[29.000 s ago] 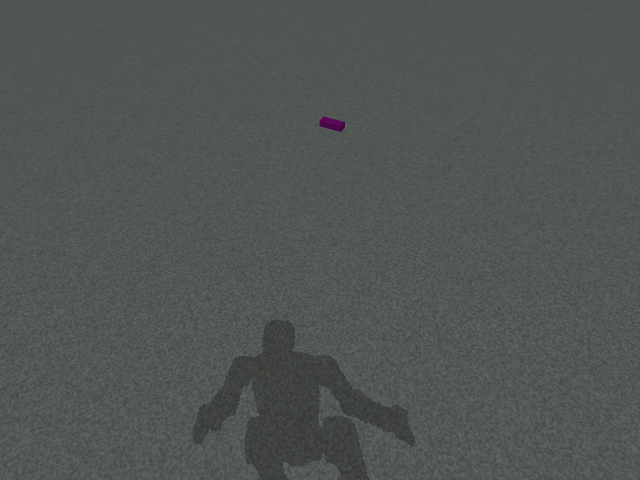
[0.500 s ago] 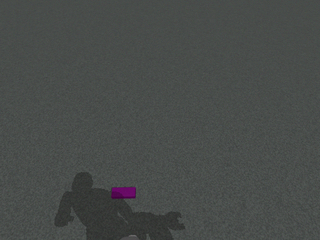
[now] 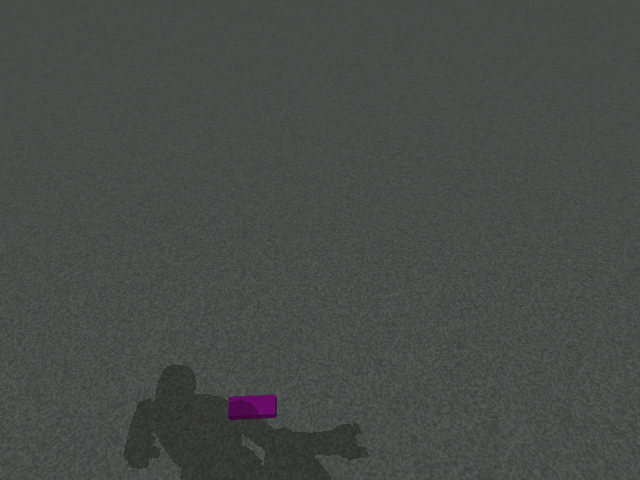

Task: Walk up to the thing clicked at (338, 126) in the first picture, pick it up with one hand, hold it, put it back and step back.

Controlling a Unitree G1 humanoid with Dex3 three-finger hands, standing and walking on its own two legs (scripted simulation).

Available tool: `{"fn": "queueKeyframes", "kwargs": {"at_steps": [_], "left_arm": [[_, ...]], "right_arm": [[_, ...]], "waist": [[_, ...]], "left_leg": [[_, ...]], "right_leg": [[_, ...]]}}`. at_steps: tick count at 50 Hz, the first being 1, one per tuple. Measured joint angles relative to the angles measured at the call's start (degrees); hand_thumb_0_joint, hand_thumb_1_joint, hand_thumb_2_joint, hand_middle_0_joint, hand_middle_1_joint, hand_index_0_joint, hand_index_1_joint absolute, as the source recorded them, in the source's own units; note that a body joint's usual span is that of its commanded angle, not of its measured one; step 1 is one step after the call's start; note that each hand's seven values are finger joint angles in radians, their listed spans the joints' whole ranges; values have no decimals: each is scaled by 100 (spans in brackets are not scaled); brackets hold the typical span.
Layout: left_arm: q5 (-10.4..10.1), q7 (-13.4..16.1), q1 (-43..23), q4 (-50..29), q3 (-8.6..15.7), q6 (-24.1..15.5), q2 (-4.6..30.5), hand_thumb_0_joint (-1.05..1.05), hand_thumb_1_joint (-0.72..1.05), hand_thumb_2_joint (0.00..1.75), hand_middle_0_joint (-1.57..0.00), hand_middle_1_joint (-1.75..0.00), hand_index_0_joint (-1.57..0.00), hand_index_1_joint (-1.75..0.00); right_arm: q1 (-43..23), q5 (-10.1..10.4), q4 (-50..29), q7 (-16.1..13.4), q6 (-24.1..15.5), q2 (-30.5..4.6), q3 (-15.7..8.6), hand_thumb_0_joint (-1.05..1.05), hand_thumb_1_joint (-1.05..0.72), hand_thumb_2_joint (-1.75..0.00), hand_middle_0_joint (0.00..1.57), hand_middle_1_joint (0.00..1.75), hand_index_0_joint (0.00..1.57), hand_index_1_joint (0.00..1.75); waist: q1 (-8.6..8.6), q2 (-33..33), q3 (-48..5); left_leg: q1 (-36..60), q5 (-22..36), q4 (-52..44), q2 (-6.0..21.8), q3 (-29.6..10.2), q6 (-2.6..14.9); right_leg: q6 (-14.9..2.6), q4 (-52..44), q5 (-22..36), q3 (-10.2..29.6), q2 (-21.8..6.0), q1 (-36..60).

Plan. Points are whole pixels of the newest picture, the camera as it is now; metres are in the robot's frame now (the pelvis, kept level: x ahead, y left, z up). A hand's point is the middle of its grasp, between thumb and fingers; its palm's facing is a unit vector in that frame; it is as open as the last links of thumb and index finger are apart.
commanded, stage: walk up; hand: left
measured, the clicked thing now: (253, 407) +0.47 +0.25 -0.76
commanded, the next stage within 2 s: none
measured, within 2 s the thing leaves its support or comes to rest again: neither
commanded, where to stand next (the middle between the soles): +0.08 +0.00 m, yaw +2 degrees
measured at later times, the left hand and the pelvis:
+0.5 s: hand out of the picture +0.07 +0.26 -0.16, palm faces -0.01 -0.95 -0.32, open 7.3 cm; pelvis +0.00 +0.01 +0.01, yaw +0 degrees
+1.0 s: hand out of the picture +0.08 +0.24 -0.15, palm faces -0.02 -0.91 -0.40, open 7.3 cm; pelvis +0.05 -0.04 +0.00, yaw -1 degrees
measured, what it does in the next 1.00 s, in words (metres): lifts its right foot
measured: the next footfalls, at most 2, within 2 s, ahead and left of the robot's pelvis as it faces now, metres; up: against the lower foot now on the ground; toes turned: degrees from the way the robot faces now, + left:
left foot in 1.22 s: +0.14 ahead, +0.11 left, +0.00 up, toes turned +2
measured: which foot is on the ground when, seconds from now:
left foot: down 0.00-0.92, up 0.94-1.00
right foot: down 0.00-1.00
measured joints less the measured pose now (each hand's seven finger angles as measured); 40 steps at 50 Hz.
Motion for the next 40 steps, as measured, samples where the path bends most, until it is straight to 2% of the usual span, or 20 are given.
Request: {"fn": "queueKeyframes", "kwargs": {"at_steps": [8,17,33,34,37,40], "left_arm": [[-8,-17,-239,191,31,11,-6,1,91,90,-20,-30,-21,-30],[25,-34,-196,377,52,46,-2,0,91,90,-20,-30,-21,-30],[50,-21,83,544,81,43,-49,1,91,90,-20,-30,-21,-30],[77,-42,108,510,104,47,-47,1,91,90,-20,-30,-21,-30],[192,-128,307,337,182,52,14,1,91,90,-20,-30,-21,-30],[240,-159,479,128,255,34,101,1,91,90,-20,-30,-21,-30]], "right_arm": [[20,-22,332,-14,-21,31,11,1,-90,-90,21,30,20,30],[76,-60,477,-26,-20,48,-32,1,-90,-90,21,30,20,30],[54,-52,491,-18,4,91,-47,1,-90,-90,21,30,20,30],[74,-68,447,2,4,97,-79,1,-90,-90,21,30,20,30],[294,-146,242,68,-48,108,-210,1,-90,-90,21,30,21,30],[483,-208,-14,81,-107,30,-339,1,-90,-90,21,30,21,30]], "waist": [[-58,-75,-60],[-121,-133,-133],[-52,-66,-124],[-47,-72,-131],[-13,-160,-266],[-32,-131,-232]], "left_leg": [[217,239,-468,-24,31,21],[250,363,-684,-68,40,53],[206,341,-681,-78,-21,46],[187,220,-611,-86,-23,77],[130,-443,-333,-146,15,213],[151,-24,-339,-80,25,315]], "right_leg": [[36,-528,285,15,-18,233],[65,-724,403,15,-58,259],[67,-813,405,-48,-61,282],[31,-736,293,-52,-67,261],[-183,-20,-718,-15,-109,-4],[-267,882,-1025,-56,-66,-475]]}}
